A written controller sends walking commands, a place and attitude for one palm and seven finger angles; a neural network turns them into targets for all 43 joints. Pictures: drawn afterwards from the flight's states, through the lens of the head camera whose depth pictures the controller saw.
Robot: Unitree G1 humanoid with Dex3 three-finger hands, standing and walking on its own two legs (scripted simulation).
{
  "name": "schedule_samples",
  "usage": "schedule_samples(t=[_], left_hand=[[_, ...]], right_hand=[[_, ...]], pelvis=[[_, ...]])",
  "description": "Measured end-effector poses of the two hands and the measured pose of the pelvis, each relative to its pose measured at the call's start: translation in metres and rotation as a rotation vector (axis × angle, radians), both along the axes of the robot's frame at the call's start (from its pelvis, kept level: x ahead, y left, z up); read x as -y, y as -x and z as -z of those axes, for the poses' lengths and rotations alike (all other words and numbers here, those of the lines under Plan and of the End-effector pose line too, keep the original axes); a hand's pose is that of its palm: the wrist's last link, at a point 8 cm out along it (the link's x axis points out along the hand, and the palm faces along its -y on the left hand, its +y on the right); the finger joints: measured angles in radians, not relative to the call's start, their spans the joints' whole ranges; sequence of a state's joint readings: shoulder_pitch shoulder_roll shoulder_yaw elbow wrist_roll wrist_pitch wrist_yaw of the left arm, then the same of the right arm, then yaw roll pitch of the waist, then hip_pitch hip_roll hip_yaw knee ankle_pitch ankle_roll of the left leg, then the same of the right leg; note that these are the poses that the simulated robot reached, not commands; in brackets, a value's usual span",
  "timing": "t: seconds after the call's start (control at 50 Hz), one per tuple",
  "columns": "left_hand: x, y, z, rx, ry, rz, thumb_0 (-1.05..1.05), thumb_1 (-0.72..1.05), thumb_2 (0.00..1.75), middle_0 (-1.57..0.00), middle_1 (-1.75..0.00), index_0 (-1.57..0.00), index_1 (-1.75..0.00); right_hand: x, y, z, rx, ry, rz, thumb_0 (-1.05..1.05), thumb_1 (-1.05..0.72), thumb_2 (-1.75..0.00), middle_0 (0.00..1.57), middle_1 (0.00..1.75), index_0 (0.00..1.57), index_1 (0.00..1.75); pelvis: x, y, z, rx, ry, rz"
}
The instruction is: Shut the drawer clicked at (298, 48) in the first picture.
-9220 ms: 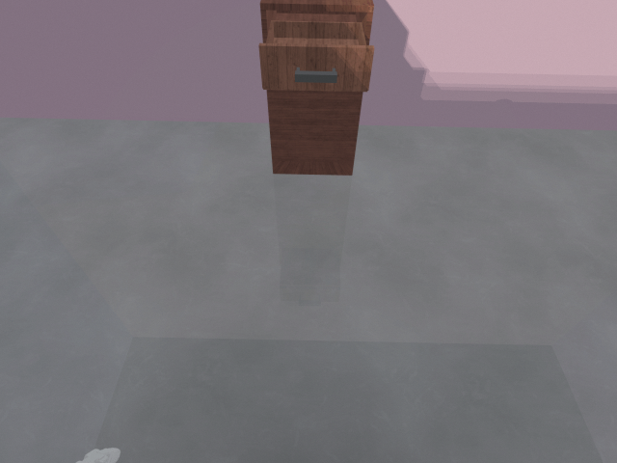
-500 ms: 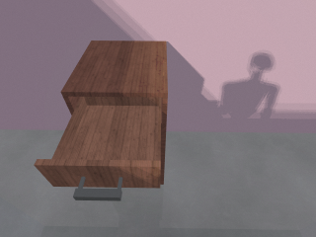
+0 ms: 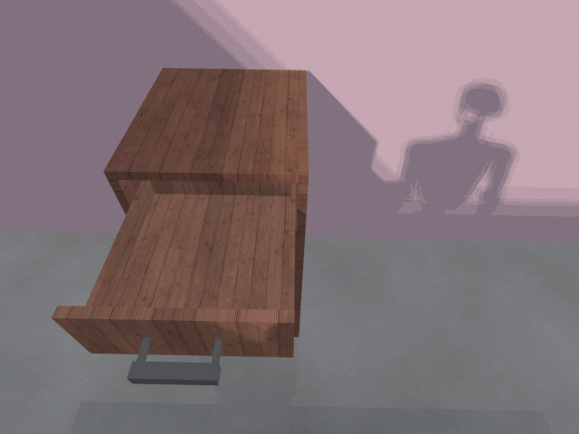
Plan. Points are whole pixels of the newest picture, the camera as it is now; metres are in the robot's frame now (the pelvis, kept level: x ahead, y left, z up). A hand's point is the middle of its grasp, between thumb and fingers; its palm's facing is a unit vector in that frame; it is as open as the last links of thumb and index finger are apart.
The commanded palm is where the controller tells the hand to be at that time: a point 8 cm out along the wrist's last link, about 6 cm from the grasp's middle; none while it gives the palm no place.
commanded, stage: shuffle to correct the standing spot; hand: left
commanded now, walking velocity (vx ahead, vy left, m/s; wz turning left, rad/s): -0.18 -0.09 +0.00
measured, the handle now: (178, 358) +0.24 +0.19 -0.08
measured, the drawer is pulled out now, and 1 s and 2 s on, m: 0.30 0.30 0.30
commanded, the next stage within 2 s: come to a stop and stand still in 0.06 s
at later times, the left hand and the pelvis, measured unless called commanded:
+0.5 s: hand out of the picture +0.01 +0.15 -0.17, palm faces +0.03 -0.98 -0.21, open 7.3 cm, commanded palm none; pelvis -0.03 -0.03 +0.00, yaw +1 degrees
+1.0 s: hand out of the picture -0.01 +0.18 -0.18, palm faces +0.05 -0.98 -0.19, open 7.4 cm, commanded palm none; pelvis -0.01 +0.02 -0.01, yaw +1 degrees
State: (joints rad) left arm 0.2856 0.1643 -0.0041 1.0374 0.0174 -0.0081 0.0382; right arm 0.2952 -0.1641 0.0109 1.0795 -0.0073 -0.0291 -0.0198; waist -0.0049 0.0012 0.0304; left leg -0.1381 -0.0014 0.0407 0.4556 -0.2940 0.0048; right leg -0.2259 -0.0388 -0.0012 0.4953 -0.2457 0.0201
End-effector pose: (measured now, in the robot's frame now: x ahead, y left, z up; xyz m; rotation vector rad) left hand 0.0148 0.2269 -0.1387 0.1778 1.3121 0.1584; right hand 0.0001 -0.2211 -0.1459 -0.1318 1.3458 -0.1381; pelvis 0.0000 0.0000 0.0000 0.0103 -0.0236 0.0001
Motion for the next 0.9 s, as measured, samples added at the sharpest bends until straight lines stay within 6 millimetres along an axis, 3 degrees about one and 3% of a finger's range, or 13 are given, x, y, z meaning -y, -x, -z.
schedule_samples(t=[0.18, 0.32, 0.48, 0.6, 0.68, 0.78, 0.9], left_hand=[[0.007, 0.004, 0.001, -0.006, -0.016, 0.006, 0.01, 0.91, 0.90, -0.20, -0.30, -0.20, -0.30], [0.017, 0.006, -0.003, 0.042, -0.041, 0.023, 0.01, 0.91, 0.90, -0.20, -0.30, -0.20, -0.30], [0.026, 0.013, -0.002, 0.056, 0.000, 0.001, 0.01, 0.91, 0.90, -0.20, -0.30, -0.20, -0.30], [0.021, 0.027, 0.002, 0.004, 0.015, -0.019, 0.01, 0.91, 0.90, -0.20, -0.30, -0.20, -0.30], [0.020, 0.039, 0.004, -0.047, 0.018, -0.025, 0.01, 0.91, 0.90, -0.20, -0.30, -0.20, -0.30], [0.014, 0.053, 0.010, -0.113, 0.021, -0.010, 0.01, 0.91, 0.90, -0.20, -0.30, -0.20, -0.30], [0.002, 0.047, 0.013, -0.091, 0.025, -0.027, 0.01, 0.91, 0.90, -0.20, -0.30, -0.20, -0.30]], right_hand=[[0.018, -0.011, 0.001, 0.042, 0.016, 0.021, 0.01, -0.90, -0.90, 0.20, 0.30, 0.20, 0.30], [0.040, -0.007, 0.005, 0.071, 0.012, 0.015, 0.01, -0.90, -0.90, 0.20, 0.30, 0.20, 0.30], [0.040, 0.038, -0.001, -0.033, 0.016, -0.006, 0.01, -0.91, -0.90, 0.19, 0.30, 0.20, 0.30], [0.023, 0.080, -0.005, -0.159, 0.002, 0.011, 0.01, -0.91, -0.90, 0.19, 0.30, 0.20, 0.30], [0.007, 0.093, -0.005, -0.212, -0.023, 0.022, 0.01, -0.91, -0.90, 0.19, 0.30, 0.20, 0.30], [-0.009, 0.077, 0.004, -0.165, -0.033, 0.042, 0.01, -0.90, -0.90, 0.20, 0.30, 0.20, 0.30], [-0.029, 0.033, 0.008, -0.053, -0.044, 0.019, 0.01, -0.90, -0.90, 0.20, 0.30, 0.20, 0.30]], pelvis=[[0.014, 0.013, 0.004, -0.001, -0.015, 0.015], [0.029, 0.029, 0.006, 0.000, -0.012, 0.007], [0.030, 0.030, 0.001, -0.007, 0.001, -0.009], [0.023, 0.025, 0.000, -0.015, 0.000, -0.012], [0.018, 0.022, 0.000, -0.018, 0.007, -0.013], [0.006, 0.019, 0.005, -0.017, 0.014, -0.015], [-0.008, 0.011, 0.007, -0.007, 0.019, -0.017]])
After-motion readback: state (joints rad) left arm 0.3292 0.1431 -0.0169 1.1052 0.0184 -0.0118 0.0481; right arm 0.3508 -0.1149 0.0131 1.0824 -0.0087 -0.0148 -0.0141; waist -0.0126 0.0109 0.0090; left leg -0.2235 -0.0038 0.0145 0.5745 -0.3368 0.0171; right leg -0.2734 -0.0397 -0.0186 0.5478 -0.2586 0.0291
